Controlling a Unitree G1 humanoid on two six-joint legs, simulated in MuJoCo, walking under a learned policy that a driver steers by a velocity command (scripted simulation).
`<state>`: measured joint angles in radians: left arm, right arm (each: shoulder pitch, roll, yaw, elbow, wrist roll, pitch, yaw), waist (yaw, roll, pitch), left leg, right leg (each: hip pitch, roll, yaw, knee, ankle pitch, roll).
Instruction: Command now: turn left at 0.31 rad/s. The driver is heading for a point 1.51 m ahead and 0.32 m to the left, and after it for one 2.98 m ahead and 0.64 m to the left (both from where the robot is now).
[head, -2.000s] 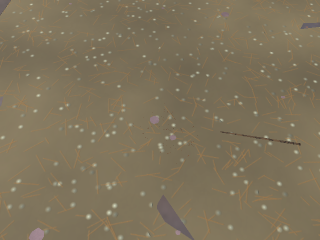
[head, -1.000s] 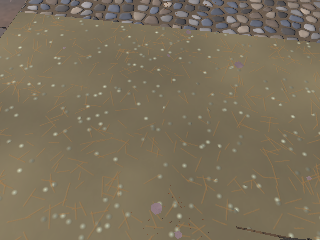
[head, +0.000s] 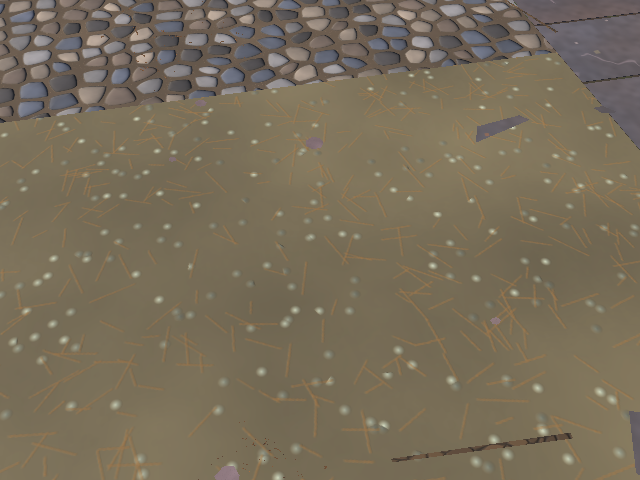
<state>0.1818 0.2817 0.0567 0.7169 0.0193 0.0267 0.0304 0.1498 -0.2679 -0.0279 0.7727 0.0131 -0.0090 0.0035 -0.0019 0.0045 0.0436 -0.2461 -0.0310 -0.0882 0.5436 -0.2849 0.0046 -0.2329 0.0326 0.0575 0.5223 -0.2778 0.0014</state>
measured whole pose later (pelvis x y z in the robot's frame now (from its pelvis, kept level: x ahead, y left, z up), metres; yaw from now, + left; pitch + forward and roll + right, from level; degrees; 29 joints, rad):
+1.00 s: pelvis +0.30 +0.13 +0.01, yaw +24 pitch +1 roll -2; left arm 0.25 0.28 0.06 0.75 0.00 -0.09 -0.03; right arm 0.27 -0.29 -0.04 0.73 0.01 -0.08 0.00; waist 0.01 0.03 0.04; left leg -0.45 0.03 -0.06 1.15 -0.35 0.02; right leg -0.26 0.09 0.00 0.38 -0.15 -0.06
